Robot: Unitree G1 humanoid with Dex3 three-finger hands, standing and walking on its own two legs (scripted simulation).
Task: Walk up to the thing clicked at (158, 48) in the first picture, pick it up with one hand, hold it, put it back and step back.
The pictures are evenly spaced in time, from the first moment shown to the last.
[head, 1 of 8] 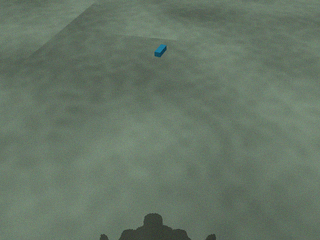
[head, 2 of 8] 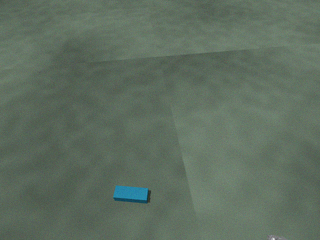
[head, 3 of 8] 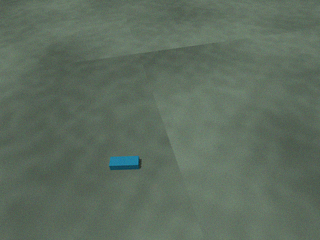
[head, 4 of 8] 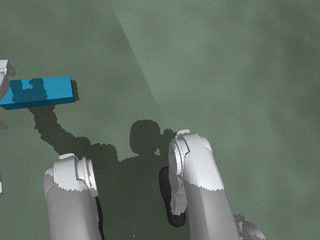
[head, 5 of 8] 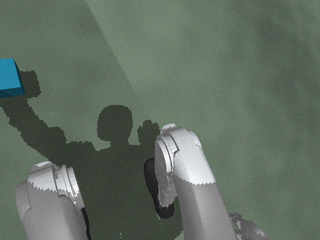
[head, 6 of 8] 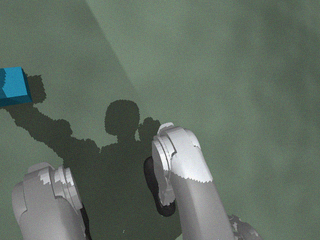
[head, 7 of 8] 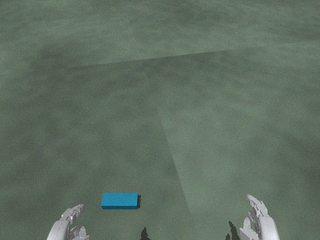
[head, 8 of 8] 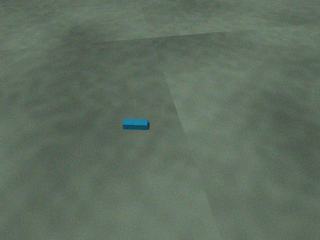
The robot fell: no
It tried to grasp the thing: yes
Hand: left
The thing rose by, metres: 0.67
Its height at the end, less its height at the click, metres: +0.00
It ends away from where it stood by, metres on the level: 0.02
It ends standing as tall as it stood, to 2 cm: yes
